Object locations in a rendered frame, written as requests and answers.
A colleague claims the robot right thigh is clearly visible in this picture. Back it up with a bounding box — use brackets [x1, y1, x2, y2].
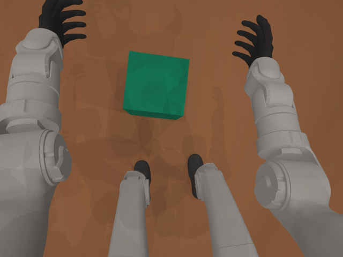
[195, 168, 259, 257]

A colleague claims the robot left upper arm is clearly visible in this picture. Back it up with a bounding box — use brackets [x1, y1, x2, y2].
[0, 129, 72, 257]

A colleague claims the carton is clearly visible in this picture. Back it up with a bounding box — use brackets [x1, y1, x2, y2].
[123, 51, 189, 120]

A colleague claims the robot left forearm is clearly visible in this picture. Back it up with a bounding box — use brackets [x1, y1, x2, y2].
[0, 28, 64, 134]

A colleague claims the left robot foot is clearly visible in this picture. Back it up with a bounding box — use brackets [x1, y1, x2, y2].
[134, 160, 151, 198]

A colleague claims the left robot hand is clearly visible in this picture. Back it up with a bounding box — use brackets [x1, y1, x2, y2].
[38, 0, 86, 48]

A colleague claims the robot right forearm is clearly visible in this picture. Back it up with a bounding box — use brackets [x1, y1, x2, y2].
[244, 57, 331, 196]

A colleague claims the right robot hand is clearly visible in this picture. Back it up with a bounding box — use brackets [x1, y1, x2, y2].
[232, 15, 273, 68]

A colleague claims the robot right upper arm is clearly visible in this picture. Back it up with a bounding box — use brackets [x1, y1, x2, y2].
[254, 160, 343, 257]

